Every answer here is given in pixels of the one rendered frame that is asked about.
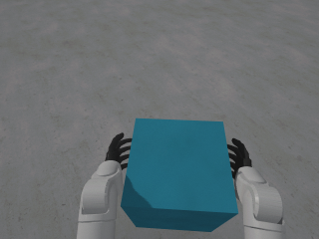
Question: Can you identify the carton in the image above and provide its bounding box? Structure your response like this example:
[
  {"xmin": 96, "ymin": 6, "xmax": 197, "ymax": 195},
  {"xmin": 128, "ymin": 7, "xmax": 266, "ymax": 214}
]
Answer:
[{"xmin": 121, "ymin": 118, "xmax": 238, "ymax": 232}]

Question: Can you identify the robot right hand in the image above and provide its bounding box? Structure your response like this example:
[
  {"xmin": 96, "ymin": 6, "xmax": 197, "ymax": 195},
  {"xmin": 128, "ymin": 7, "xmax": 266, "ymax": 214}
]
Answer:
[{"xmin": 227, "ymin": 138, "xmax": 252, "ymax": 180}]

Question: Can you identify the robot right forearm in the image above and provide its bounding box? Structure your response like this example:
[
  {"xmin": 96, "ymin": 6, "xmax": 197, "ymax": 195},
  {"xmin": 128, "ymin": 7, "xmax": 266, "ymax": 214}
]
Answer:
[{"xmin": 234, "ymin": 166, "xmax": 287, "ymax": 239}]

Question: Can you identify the robot left hand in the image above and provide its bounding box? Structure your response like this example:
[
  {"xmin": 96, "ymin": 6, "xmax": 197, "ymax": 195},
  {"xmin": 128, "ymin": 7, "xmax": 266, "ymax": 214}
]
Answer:
[{"xmin": 105, "ymin": 132, "xmax": 133, "ymax": 170}]

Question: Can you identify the robot left forearm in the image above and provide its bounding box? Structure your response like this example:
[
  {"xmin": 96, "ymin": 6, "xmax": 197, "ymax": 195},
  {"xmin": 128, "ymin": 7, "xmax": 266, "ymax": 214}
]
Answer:
[{"xmin": 77, "ymin": 160, "xmax": 124, "ymax": 239}]

